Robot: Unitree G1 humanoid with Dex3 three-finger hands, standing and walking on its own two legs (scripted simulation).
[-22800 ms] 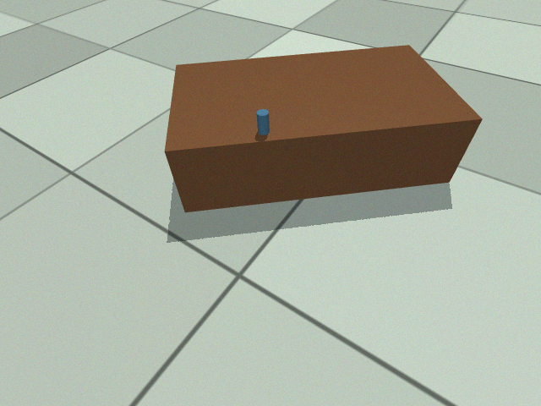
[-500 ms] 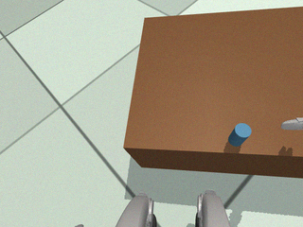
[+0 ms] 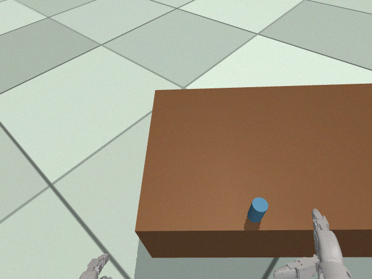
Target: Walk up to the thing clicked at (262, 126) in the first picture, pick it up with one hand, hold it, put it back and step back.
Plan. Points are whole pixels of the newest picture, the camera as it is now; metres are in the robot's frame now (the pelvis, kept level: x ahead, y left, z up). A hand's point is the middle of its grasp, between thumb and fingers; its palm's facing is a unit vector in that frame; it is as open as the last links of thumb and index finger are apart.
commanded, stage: home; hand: right
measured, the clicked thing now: (257, 210) +0.40 -0.20 -0.30
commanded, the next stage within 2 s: none
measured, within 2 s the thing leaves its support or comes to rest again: neither
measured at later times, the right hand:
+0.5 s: hand out of the picture +0.16 -0.15 -0.07, palm faces +0.15 +0.95 -0.26, open 17.5 cm
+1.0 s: hand out of the picture +0.06 -0.24 -0.12, palm faces +0.03 +0.94 -0.35, open 17.5 cm
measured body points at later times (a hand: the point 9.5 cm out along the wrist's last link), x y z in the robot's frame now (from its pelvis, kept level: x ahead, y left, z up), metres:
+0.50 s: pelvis -0.01 +0.03 +0.00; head +0.01 +0.03 +0.45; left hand +0.16 +0.27 -0.08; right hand +0.15 -0.20 -0.05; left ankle -0.02 +0.15 -0.70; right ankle +0.02 -0.11 -0.70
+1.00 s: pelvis +0.00 +0.01 +0.03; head +0.00 +0.01 +0.48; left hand +0.08 +0.28 -0.10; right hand +0.06 -0.29 -0.09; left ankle -0.02 +0.15 -0.70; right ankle +0.02 -0.11 -0.70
